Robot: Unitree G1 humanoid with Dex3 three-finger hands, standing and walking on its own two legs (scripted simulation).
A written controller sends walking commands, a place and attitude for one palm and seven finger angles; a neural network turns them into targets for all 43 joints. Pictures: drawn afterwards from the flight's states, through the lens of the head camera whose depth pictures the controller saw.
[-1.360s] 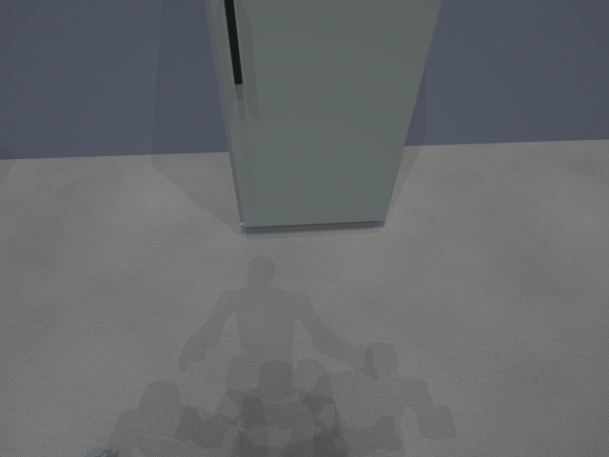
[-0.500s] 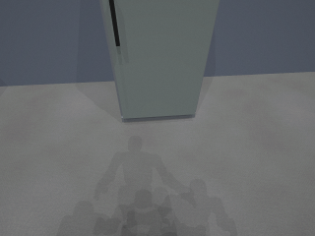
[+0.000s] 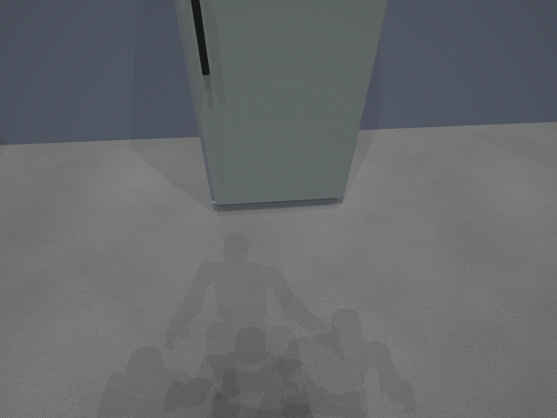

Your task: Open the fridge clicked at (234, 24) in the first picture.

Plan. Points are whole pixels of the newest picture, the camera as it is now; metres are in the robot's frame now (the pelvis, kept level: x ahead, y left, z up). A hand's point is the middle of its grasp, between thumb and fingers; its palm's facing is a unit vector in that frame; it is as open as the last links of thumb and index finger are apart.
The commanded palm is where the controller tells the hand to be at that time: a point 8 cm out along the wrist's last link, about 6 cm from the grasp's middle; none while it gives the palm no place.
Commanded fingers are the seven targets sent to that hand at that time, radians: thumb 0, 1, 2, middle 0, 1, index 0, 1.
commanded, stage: look at it before walking up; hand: left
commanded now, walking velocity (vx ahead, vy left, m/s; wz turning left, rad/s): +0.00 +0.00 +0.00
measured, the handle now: (199, 24) +1.08 +0.29 +0.11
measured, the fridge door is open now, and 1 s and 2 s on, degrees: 0 0 0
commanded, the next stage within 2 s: walk to a spot facing it in 0.08 s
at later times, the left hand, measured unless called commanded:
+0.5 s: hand out of the picture +0.03 +0.22 -0.20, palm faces +0.04 -0.98 -0.17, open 7.4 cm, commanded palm none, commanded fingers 0.00 0.90 0.90 -0.20 -0.30 -0.20 -0.30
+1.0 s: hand (204, 308) +0.36 +0.18 -0.19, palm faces +0.03 -0.98 -0.19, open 7.3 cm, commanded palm none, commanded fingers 0.00 0.90 0.90 -0.20 -0.30 -0.20 -0.30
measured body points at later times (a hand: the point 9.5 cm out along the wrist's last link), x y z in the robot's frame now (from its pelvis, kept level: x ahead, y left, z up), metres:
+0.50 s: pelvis +0.06 +0.03 -0.02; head +0.05 +0.05 +0.43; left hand +0.03 +0.27 -0.18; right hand +0.07 -0.22 -0.16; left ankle +0.01 +0.12 -0.75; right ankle +0.00 -0.11 -0.73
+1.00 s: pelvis +0.26 +0.00 -0.03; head +0.28 +0.00 +0.42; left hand +0.36 +0.23 -0.17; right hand +0.16 -0.21 -0.18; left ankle +0.12 +0.11 -0.65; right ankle +0.34 -0.09 -0.75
